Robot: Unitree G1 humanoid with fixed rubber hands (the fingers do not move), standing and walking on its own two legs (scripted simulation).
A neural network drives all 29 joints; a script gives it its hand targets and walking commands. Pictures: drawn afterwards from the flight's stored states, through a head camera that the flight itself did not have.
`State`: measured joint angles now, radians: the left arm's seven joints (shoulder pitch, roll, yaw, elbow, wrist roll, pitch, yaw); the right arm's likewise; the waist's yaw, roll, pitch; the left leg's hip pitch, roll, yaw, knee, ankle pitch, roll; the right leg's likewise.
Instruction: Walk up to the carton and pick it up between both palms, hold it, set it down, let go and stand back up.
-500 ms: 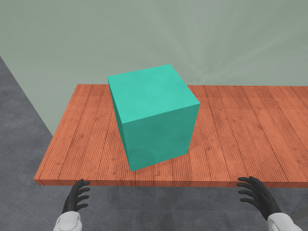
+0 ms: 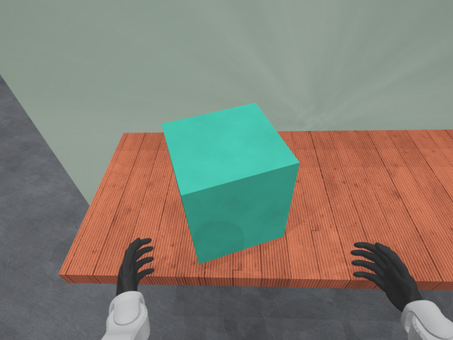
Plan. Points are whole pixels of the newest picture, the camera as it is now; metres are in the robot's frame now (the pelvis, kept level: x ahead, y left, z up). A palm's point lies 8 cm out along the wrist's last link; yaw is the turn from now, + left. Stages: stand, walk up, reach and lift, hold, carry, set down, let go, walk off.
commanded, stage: reach and lift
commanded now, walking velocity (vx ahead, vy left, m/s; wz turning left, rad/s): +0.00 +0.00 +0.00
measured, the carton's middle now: (226, 184) +0.44 +0.04 +0.01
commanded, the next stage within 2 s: none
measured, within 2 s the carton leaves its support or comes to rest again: neither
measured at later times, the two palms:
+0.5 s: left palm (134, 277) +0.22 +0.19 +0.01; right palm (396, 269) +0.25 -0.25 +0.01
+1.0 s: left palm (133, 242) +0.27 +0.19 +0.06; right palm (369, 215) +0.33 -0.22 +0.05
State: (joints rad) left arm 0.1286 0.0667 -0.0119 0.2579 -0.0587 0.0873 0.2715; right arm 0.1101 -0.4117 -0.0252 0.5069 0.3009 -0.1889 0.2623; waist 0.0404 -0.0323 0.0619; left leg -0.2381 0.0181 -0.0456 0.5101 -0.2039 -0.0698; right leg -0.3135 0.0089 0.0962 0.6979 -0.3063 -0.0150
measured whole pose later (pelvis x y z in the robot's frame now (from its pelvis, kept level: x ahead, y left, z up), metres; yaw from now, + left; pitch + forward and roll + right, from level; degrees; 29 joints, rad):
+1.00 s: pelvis +0.02 +0.00 +0.01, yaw +0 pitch -2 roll +3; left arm 0.04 0.03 -0.01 -0.04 -0.10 0.37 0.32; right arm -0.12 -0.46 0.04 0.33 0.39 0.01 0.11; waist 0.08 0.00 0.06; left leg -0.23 0.03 -0.05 0.46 -0.21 -0.07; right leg -0.30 0.01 0.10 0.65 -0.31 -0.02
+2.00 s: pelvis +0.02 +0.01 +0.01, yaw -1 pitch -1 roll +2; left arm -0.57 0.03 0.13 0.14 -0.13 0.70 0.33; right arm -0.80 -0.48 0.06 0.72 0.40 0.31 0.08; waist 0.17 0.00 0.06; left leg -0.25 0.04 -0.05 0.45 -0.19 -0.07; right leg -0.30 0.03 0.10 0.58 -0.27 -0.02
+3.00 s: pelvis +0.03 +0.01 +0.01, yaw +0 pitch +15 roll +2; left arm -0.63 0.00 0.13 0.77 -0.09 -0.03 0.24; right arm -0.89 -0.36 0.10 1.15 0.28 -0.17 0.09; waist 0.21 0.03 -0.08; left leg -0.55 0.06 -0.05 0.45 -0.16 -0.08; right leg -0.60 0.04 0.10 0.56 -0.22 -0.02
